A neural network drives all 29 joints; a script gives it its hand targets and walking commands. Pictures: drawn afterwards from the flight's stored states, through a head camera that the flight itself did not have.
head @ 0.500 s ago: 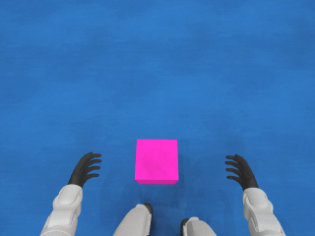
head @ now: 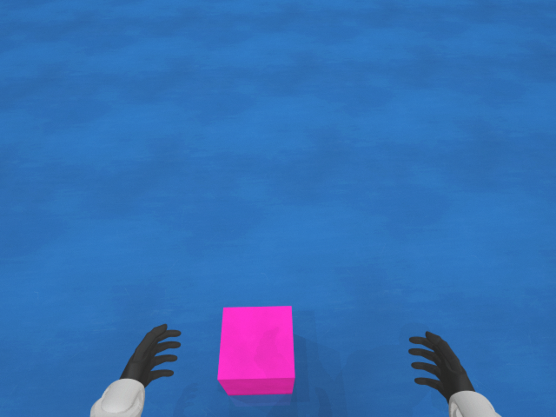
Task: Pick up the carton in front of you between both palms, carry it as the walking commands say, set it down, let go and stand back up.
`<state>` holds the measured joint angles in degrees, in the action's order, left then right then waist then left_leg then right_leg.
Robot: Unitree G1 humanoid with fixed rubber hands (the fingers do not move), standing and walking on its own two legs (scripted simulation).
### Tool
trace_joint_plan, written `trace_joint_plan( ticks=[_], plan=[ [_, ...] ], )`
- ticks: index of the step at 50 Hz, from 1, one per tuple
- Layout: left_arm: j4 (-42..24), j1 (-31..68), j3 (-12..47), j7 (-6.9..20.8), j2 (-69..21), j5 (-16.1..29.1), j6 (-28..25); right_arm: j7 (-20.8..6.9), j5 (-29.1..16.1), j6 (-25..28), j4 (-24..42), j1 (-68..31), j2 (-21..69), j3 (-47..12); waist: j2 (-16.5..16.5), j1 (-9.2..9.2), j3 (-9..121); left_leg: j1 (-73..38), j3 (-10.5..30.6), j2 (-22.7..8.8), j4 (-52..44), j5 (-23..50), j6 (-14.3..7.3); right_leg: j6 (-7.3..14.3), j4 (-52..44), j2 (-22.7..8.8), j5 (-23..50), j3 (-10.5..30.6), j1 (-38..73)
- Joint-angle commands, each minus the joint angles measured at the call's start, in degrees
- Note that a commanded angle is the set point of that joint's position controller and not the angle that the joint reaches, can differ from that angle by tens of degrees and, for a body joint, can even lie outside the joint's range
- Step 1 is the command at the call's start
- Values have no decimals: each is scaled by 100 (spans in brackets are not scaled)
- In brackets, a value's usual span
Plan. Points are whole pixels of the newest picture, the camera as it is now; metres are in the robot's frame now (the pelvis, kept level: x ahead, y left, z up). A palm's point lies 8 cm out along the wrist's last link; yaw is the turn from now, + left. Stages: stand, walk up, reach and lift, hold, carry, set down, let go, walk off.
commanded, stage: let go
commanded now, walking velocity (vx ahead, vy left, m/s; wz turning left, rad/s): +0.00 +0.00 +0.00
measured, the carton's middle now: (258, 352) +0.35 +0.09 -0.65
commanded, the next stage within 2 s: stand in 0.12 s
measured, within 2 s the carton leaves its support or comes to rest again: neither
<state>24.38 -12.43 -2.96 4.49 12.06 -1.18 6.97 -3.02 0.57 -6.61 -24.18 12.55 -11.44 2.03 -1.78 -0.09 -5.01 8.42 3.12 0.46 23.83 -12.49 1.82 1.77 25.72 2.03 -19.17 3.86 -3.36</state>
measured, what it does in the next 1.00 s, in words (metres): stands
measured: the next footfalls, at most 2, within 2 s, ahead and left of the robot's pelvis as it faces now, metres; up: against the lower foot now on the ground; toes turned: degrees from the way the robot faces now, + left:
none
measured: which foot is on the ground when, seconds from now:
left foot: down 0.00-1.00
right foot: down 0.00-1.00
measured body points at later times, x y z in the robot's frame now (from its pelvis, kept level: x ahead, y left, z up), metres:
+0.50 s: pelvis +0.00 +0.03 -0.01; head +0.01 +0.05 +0.44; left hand +0.14 +0.32 -0.11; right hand +0.14 -0.26 -0.09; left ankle +0.01 +0.14 -0.74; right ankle -0.06 -0.10 -0.74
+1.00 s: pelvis +0.00 +0.04 +0.00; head +0.00 +0.05 +0.45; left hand +0.11 +0.34 -0.12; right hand +0.11 -0.26 -0.10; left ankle +0.01 +0.14 -0.74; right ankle -0.06 -0.10 -0.74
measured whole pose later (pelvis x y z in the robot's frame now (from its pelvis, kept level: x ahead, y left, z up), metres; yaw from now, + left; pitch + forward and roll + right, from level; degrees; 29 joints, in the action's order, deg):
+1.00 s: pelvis +0.00 +0.04 +0.00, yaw -1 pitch -2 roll +0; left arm 48.3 -12.2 -1.0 -1.5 21.1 -1.6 0.2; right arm 1.2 1.5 0.3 -54.3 7.1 -19.5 1.3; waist -1.7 0.2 -1.1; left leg 10.9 0.8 1.8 26.0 -13.4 -1.2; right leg -1.4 23.9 -0.1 -17.9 4.9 -4.3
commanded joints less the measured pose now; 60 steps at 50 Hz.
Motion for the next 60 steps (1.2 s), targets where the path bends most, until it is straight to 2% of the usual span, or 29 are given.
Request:
trace_joint_plan(
  ticks=[1,4,5,6,7,9,11,12,16,22,36,60],
  plan=[
    [-550,81,-210,-24,631,-17,-68,10,32,53,539,-155,-437,174,-58,-35,471,-1137,-416,386,120,1480,-116,-396,-580,-134,2360,-68,-939],
    [-588,90,-180,-32,605,-1,-72,2,56,49,531,-169,-449,198,-22,-16,521,-1236,-373,365,121,1663,-133,-389,-544,-82,2347,-108,-977],
    [-847,165,-265,-187,797,-146,225,130,-26,209,177,191,-437,147,114,-21,899,-1002,-433,526,296,1690,-71,-371,-317,-95,2909,-132,-626],
    [-766,78,-172,-248,752,-80,292,190,-48,253,288,108,-458,160,-36,52,898,-926,-388,511,310,1673,-82,-398,-227,-85,3164,-95,-652],
    [-4,127,-301,-489,1358,-29,-59,371,224,343,-592,-295,-1109,252,-433,-130,613,-173,-293,-214,513,1668,-16,-449,-164,-317,2230,-117,-923],
    [99,97,-228,-555,1168,-93,-337,467,256,456,-778,-235,-1130,250,-207,-44,696,154,-170,-221,471,1033,-46,-364,-212,-358,1438,65,-825],
    [252,150,-180,-550,1086,-98,-460,491,242,526,-1001,-379,-1125,230,8,-13,617,217,-85,-233,399,709,-81,-300,-226,-378,1077,107,-917],
    [323,189,-168,-531,1099,-90,-489,480,228,560,-1099,-434,-1160,228,89,-16,669,216,-49,-247,398,764,-109,-280,-190,-385,1150,117,-889],
    [619,167,-178,-555,1270,-101,-572,475,211,647,-1421,-521,-1244,236,242,-19,766,166,102,-335,383,1085,-187,-248,-109,-410,1321,135,-820],
    [963,92,-152,-582,1429,-106,-660,490,197,708,-1758,-532,-1449,251,364,25,752,70,302,-447,247,1098,-262,-230,-123,-414,1210,175,-780],
    [1662,22,-55,-621,1617,-58,-725,472,129,763,-2345,-654,-1651,170,219,28,697,-147,379,-501,66,1413,-295,-213,-262,-540,1469,271,-630],
    [2441,186,63,-603,1830,-29,-767,420,60,763,-3004,-809,-1845,66,162,39,486,-196,416,-552,-310,960,-304,-165,-701,-697,1305,395,-510]
  ],
)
